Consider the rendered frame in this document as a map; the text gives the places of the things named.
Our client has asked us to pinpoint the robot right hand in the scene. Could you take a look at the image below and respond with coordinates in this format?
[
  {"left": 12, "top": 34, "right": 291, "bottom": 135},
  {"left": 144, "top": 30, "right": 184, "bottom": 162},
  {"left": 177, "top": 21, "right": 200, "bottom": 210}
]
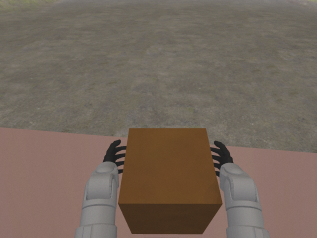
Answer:
[{"left": 210, "top": 140, "right": 233, "bottom": 177}]

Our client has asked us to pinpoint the robot right forearm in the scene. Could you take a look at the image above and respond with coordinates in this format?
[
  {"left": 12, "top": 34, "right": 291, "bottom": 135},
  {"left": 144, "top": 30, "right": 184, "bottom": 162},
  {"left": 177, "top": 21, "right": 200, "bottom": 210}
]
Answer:
[{"left": 219, "top": 162, "right": 270, "bottom": 238}]

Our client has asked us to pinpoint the robot left forearm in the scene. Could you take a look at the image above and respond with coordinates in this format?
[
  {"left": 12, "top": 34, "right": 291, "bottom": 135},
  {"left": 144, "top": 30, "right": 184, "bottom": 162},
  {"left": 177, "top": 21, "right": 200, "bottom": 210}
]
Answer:
[{"left": 74, "top": 161, "right": 119, "bottom": 238}]

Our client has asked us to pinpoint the carton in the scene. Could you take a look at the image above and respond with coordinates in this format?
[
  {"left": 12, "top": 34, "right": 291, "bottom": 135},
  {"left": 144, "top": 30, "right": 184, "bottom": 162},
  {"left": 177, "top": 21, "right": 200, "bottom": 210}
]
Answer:
[{"left": 118, "top": 128, "right": 223, "bottom": 235}]

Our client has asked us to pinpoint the robot left hand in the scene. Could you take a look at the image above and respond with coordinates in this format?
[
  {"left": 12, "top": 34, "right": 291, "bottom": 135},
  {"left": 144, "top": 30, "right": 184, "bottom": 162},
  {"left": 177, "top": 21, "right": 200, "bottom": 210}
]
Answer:
[{"left": 103, "top": 139, "right": 127, "bottom": 174}]

